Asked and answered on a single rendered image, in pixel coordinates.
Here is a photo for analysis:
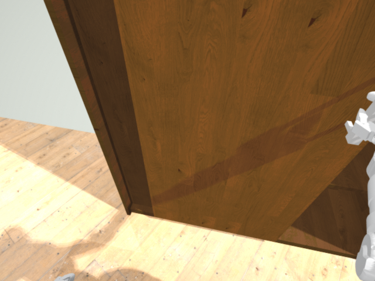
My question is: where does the right robot upper arm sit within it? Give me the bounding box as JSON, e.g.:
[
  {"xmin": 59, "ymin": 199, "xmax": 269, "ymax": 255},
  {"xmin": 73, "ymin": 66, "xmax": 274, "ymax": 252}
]
[{"xmin": 355, "ymin": 232, "xmax": 375, "ymax": 281}]

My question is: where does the right robot hand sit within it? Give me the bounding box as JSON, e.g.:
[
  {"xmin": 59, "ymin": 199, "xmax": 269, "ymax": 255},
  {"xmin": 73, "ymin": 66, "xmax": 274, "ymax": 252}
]
[{"xmin": 352, "ymin": 91, "xmax": 375, "ymax": 144}]

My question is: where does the handle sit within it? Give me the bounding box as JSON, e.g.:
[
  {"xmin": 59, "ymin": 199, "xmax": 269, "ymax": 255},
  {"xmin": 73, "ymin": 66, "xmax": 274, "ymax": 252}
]
[{"xmin": 345, "ymin": 100, "xmax": 375, "ymax": 145}]

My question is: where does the wardrobe door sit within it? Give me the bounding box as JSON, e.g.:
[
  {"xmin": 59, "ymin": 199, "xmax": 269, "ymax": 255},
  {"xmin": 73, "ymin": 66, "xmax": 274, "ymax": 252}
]
[
  {"xmin": 114, "ymin": 0, "xmax": 375, "ymax": 242},
  {"xmin": 68, "ymin": 0, "xmax": 152, "ymax": 207}
]

